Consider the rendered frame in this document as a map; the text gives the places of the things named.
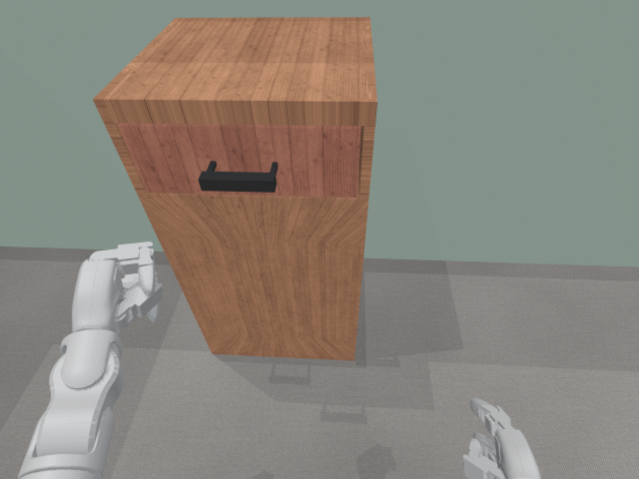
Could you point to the cabinet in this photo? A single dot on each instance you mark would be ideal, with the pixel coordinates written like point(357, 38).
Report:
point(276, 276)

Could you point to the left robot hand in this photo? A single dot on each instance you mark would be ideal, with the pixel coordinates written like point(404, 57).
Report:
point(99, 288)

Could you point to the left robot forearm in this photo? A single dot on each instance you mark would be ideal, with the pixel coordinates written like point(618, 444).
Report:
point(72, 438)

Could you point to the right robot hand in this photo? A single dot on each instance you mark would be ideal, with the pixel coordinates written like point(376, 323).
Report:
point(509, 457)

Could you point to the drawer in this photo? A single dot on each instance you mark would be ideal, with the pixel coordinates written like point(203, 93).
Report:
point(313, 161)

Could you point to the handle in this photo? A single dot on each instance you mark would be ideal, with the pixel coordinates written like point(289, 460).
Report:
point(238, 181)

